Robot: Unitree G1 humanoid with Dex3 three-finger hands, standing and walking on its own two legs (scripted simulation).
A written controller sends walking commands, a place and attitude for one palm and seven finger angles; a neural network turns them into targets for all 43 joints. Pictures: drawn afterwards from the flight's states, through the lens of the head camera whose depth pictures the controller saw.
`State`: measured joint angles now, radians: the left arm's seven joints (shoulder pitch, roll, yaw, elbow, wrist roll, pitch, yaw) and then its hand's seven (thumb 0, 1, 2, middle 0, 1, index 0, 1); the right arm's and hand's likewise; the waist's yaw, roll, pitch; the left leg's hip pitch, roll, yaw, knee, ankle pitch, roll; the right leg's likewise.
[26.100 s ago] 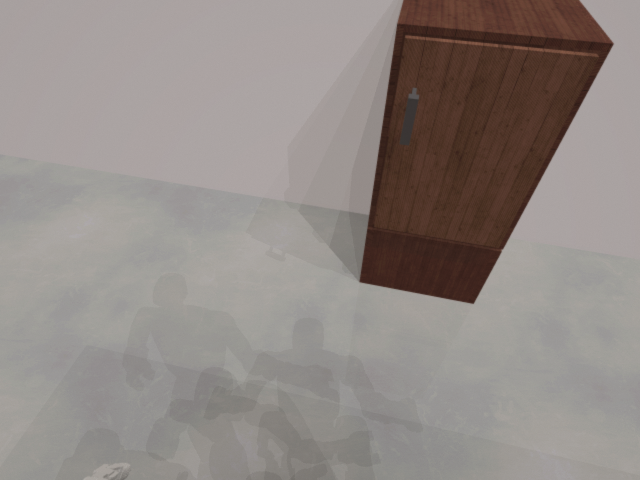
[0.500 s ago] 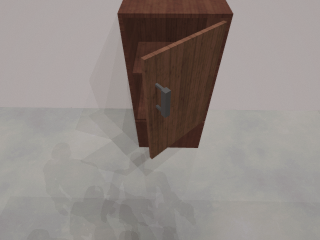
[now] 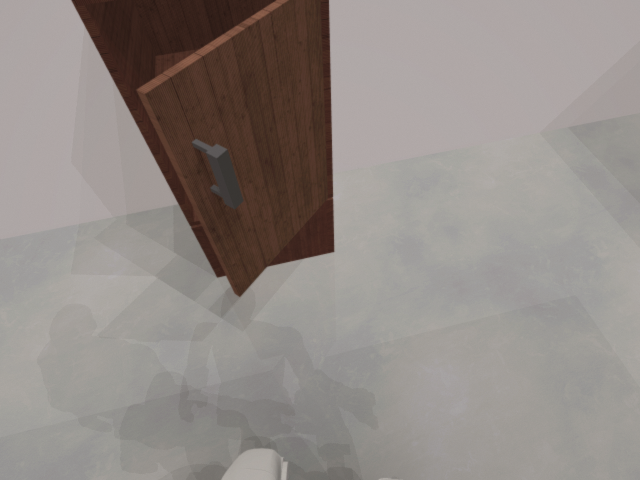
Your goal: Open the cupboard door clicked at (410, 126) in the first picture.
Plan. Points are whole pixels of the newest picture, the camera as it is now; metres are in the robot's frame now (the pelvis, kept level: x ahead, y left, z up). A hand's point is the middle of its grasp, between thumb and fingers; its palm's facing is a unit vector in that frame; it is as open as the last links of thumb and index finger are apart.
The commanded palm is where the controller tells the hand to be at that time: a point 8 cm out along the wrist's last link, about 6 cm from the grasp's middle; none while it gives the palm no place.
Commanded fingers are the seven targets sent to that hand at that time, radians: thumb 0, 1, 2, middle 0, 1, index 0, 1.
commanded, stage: walk to a spot facing it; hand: left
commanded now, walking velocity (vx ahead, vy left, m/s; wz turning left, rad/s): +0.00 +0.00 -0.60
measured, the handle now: (217, 173) +0.56 +0.23 +0.00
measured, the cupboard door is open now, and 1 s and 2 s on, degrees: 42 42 42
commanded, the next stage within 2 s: none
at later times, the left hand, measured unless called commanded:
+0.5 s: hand (186, 466) +0.14 +0.21 -0.16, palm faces -0.23 -0.95 -0.23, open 7.4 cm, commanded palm none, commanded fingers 0.00 0.90 0.90 -0.20 -0.30 -0.20 -0.30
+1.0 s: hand (259, 437) +0.19 +0.12 -0.17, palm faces -0.54 -0.82 -0.20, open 7.4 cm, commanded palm none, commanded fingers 0.00 0.90 0.90 -0.20 -0.30 -0.20 -0.30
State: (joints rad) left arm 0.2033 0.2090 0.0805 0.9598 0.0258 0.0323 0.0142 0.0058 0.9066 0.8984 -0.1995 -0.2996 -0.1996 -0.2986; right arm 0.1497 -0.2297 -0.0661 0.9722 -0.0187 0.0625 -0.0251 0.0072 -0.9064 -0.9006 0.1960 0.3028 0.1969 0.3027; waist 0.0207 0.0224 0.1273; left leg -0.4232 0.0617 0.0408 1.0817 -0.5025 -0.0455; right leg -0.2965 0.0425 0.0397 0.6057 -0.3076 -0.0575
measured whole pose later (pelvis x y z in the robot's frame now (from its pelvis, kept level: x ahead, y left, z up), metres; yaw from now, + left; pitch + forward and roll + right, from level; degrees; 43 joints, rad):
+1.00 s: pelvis +0.02 +0.00 +0.00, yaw -36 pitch +1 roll +0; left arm 0.21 0.21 0.06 0.91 0.03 0.05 -0.01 0.01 0.90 0.90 -0.20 -0.30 -0.20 -0.30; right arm 0.17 -0.21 -0.05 0.88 -0.01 0.02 -0.02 0.01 -0.91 -0.90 0.19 0.30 0.20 0.30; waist 0.01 -0.03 0.06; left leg -0.33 0.03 0.02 0.63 -0.37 -0.06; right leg -0.31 0.08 0.14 0.56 -0.27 -0.01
